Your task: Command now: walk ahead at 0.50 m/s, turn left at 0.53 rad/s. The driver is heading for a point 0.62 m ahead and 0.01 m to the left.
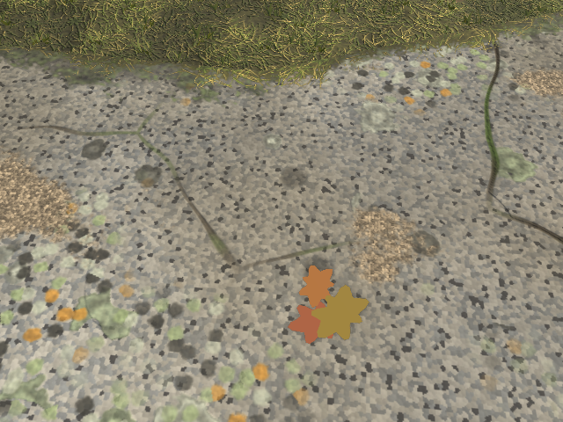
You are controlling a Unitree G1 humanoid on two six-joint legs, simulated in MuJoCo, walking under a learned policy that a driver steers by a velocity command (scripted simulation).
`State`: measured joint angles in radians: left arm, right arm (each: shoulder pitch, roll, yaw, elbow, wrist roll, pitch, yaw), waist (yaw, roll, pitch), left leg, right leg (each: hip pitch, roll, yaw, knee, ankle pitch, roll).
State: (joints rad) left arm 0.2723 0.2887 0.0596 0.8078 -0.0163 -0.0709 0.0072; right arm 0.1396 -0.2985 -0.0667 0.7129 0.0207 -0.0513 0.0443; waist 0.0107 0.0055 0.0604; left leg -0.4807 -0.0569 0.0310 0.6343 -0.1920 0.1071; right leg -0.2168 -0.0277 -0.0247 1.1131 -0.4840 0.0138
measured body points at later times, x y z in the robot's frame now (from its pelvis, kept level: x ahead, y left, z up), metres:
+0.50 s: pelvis +0.25 -0.03 +0.01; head +0.29 -0.03 +0.46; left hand +0.38 +0.25 -0.08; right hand +0.40 -0.29 -0.11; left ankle +0.12 +0.08 -0.65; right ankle +0.38 -0.11 -0.72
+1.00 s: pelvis +0.32 +0.00 +0.01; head +0.32 +0.01 +0.46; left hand +0.37 +0.28 -0.11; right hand +0.48 -0.22 -0.11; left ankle +0.26 +0.12 -0.72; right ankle +0.38 -0.11 -0.72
